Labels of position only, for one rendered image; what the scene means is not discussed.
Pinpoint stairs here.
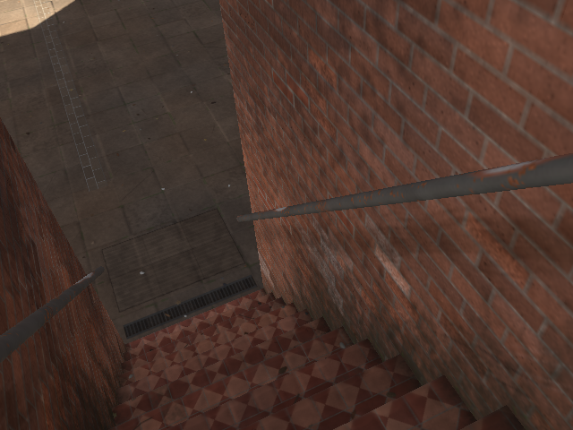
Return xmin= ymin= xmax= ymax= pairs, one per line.
xmin=108 ymin=288 xmax=525 ymax=430

